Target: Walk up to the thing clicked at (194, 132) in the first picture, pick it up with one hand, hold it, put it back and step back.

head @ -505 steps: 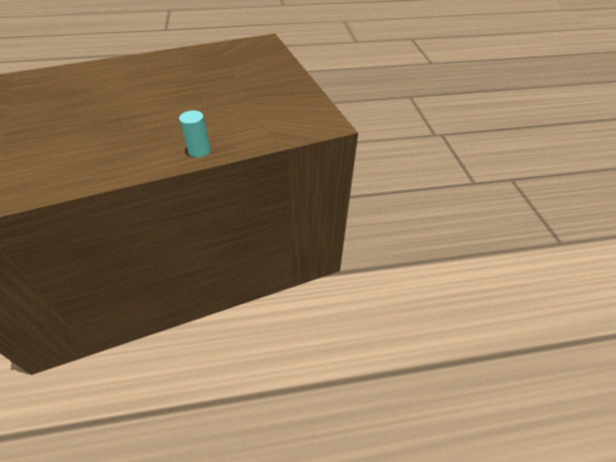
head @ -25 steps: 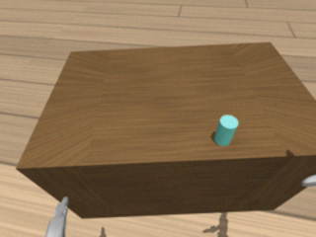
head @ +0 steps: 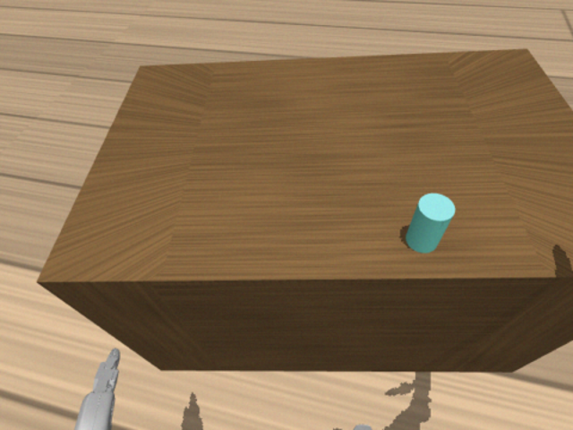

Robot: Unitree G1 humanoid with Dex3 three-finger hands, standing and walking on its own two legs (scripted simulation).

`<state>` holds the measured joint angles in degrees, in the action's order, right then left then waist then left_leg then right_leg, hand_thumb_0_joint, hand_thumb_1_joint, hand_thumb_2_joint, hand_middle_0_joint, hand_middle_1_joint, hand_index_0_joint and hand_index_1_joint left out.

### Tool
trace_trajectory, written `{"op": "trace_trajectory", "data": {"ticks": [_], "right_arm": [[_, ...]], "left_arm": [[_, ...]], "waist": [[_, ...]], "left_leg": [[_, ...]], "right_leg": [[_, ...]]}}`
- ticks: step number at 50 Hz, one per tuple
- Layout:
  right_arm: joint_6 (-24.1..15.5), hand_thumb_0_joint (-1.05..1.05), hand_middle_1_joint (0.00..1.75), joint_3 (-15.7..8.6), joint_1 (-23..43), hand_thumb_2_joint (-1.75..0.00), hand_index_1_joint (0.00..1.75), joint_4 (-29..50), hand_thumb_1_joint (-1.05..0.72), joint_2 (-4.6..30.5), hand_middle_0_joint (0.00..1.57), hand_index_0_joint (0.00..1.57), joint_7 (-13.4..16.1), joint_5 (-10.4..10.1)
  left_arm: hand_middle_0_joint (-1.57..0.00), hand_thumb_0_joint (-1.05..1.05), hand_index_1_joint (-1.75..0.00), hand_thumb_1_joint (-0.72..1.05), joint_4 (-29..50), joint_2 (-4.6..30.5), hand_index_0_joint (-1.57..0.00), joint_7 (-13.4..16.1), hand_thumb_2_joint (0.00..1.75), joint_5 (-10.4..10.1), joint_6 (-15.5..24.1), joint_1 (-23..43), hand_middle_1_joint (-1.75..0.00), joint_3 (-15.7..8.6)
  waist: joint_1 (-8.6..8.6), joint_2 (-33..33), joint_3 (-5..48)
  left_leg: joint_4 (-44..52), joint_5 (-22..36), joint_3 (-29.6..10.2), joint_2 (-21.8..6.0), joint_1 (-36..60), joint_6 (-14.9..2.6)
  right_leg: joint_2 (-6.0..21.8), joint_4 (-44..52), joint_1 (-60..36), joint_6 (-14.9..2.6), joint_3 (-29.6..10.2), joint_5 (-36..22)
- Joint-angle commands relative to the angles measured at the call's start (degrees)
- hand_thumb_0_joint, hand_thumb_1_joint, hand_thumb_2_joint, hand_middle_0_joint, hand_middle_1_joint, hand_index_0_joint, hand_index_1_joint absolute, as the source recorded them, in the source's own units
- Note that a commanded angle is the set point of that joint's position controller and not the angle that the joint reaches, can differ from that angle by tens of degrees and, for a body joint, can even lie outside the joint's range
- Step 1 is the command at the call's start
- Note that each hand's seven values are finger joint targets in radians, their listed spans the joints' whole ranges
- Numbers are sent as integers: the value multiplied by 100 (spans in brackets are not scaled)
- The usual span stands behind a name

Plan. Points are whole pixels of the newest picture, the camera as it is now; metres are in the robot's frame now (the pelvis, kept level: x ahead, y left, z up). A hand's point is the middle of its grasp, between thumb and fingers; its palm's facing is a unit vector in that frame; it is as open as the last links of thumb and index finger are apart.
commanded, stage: go down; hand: right
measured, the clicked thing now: (428, 224) +0.45 -0.22 -0.04
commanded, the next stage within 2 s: approach in 1.54 s
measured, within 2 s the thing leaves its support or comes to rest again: neither
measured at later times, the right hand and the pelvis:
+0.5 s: hand out of the picture +0.34 -0.40 +0.08, palm faces +0.25 +0.97 +0.02, open 17.4 cm; pelvis +0.00 +0.00 -0.01, yaw +0 degrees
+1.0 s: hand out of the picture +0.35 -0.41 +0.07, palm faces +0.23 +0.97 +0.01, open 17.6 cm; pelvis +0.00 -0.01 -0.02, yaw +0 degrees
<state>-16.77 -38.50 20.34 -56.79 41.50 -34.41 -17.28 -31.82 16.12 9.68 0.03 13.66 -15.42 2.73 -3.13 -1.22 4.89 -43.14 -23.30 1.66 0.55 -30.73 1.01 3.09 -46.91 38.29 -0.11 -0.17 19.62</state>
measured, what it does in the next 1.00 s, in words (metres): stands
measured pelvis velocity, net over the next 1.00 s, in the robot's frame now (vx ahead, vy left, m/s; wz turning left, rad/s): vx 0.00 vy -0.01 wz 0.00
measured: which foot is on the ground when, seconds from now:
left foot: down 0.00-1.00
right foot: down 0.00-1.00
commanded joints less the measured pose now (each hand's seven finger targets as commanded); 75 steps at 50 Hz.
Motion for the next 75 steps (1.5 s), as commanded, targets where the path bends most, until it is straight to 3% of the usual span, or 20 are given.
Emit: {"op": "trace_trajectory", "data": {"ticks": [1,4,12,16,21,25,28,29,33,39,42,46,50,52,54,61,67,71,73,75], "right_arm": [[-474,0,5,-521,1750,-6,5,1591,54,2533,4,4,-88,-171],[-391,0,5,-462,1628,-6,5,1152,50,2404,5,5,-168,-206],[-169,0,5,-350,1511,-6,5,861,49,2408,5,5,-246,-86],[-190,0,5,-487,1503,-6,5,762,51,2505,5,5,-209,-117],[-372,0,5,-651,1924,-7,5,1000,53,2803,4,5,-136,-64],[-441,0,5,-609,1952,-6,5,884,55,2855,4,5,-220,-22],[-381,0,5,-688,1896,-6,5,756,53,3034,5,5,-247,30],[-371,0,5,-675,1995,-6,5,872,53,2988,5,5,-278,-13],[-239,0,5,-486,1897,-7,5,605,52,2717,5,5,-309,-38],[-222,0,6,-587,2035,-7,6,608,58,2892,3,4,-187,66],[-267,0,6,-547,1981,-7,6,512,58,2917,4,4,-170,105],[-321,0,5,-488,2028,-7,5,701,55,2861,4,5,-198,140],[-344,0,6,-471,2304,-8,6,922,56,2769,4,4,-217,38],[-331,0,6,-532,2304,-7,6,1106,56,2874,4,4,-200,55],[-278,0,5,-547,2088,-7,5,965,54,2871,4,5,-160,45],[-209,0,6,-470,2016,-8,6,484,52,2787,4,5,-64,165],[-330,0,6,-477,2245,-8,6,912,57,2798,3,4,-219,77],[-321,0,6,-624,2269,-8,6,1090,54,3014,4,4,-255,34],[-282,0,6,-543,2323,-7,6,1105,54,2892,4,5,-250,2],[-221,0,5,-496,2204,-7,5,884,50,2860,5,5,-212,35]], "left_arm": [[-5,0,-6,-55,737,904,-5,123,6,32,331,158,-6,-413],[-5,0,-6,-55,882,1068,-6,181,6,34,336,249,-6,-516],[-5,0,-6,-56,788,927,-5,128,6,51,267,-190,-6,-363],[-5,0,-6,-55,1156,1061,-5,78,6,37,268,-102,-6,-537],[-5,0,-5,-55,1079,856,-5,44,6,55,285,-181,-5,-390],[-5,0,-5,-55,1145,778,-5,63,6,81,339,66,-5,-243],[-5,0,-5,-55,919,1063,-5,115,6,107,321,-33,-6,-479],[-5,0,-5,-55,1070,963,-5,111,6,119,334,0,-6,-329],[-5,0,-5,-55,1381,1197,-5,162,5,90,353,71,-6,-478],[-5,0,-5,-54,1305,977,-5,137,5,78,294,-276,-6,-423],[-5,0,-5,-54,1167,789,-5,74,5,92,300,-237,-5,-240],[-5,0,-5,-54,1241,930,-5,26,5,136,320,-259,-6,-380],[-5,0,-5,-54,1473,1171,-5,68,5,120,378,-55,-6,-585],[-5,0,-5,-55,1475,1151,-5,97,6,98,357,-149,-6,-539],[-5,0,-5,-54,1504,1103,-5,104,5,72,305,-175,-6,-447],[-5,0,-4,-53,1387,840,-6,54,4,91,266,-297,-5,-309],[-5,0,-5,-54,1681,811,-5,15,5,112,370,-191,-5,-235],[-5,0,-5,-55,1490,1210,-5,99,5,98,364,-312,-5,-605],[-5,0,-5,-55,1709,1103,-5,115,6,82,367,-107,-5,-430],[-5,0,-5,-54,1369,958,-5,124,5,72,318,-261,-5,-326]], "waist": [[54,1247,2144],[-69,1121,2140],[-26,1153,1749],[-62,890,1637],[17,1172,1688],[-3,1351,1953],[-10,1455,2074],[-25,1444,2131],[-138,1204,2122],[-110,947,1920],[-50,1198,1563],[-76,1583,1959],[-188,1552,2351],[-119,1550,2574],[-12,1495,2314],[-63,1154,1315],[-111,1360,2118],[-98,1575,2516],[-105,1477,2431],[-85,1399,1796]], "left_leg": [[381,1568,-142,34,100,-136],[278,1732,-39,87,-137,-121],[280,1616,32,117,-301,-160],[274,1496,47,137,-260,-159],[242,1263,-84,66,-284,-172],[65,1302,-41,93,-487,-186],[16,1303,-64,80,-551,-200],[56,1340,-79,74,-474,-187],[99,1157,31,146,-563,-195],[92,1478,-14,101,-408,-159],[56,1148,3,113,-647,-204],[-36,1134,38,154,-776,-228],[-14,1196,39,157,-685,-211],[-12,1242,82,175,-575,-213],[45,1104,139,208,-570,-226],[199,701,27,138,-571,-224],[-6,1111,13,147,-561,-205],[-53,1108,54,157,-697,-218],[-13,1106,90,179,-707,-208],[52,924,118,179,-755,-220]], "right_leg": [[-148,400,-1834,-102,-154,-1495],[-100,274,-2006,-95,-238,-2133],[-75,300,-1813,-59,-264,-2239],[-85,312,-1562,-80,-278,-1936],[-144,272,-1432,-105,-197,-1242],[-99,121,-1515,-68,-244,-1517],[-122,67,-1432,-84,-237,-1466],[-125,55,-1497,-91,-232,-1459],[-79,161,-1598,-68,-313,-1368],[-140,104,-1361,-122,-262,-1477],[-104,155,-1172,-70,-252,-1233],[-35,92,-1563,11,-299,-1698],[-46,51,-1769,-26,-314,-1579],[-35,108,-1935,-1,-349,-1760],[-6,217,-1882,32,-401,-1855],[-71,384,-958,-56,-264,-526],[-78,101,-1421,-34,-256,-1194],[-37,106,-1856,5,-337,-1540],[-18,121,-1894,16,-369,-1703],[-52,255,-1483,-2,-349,-1257]]}}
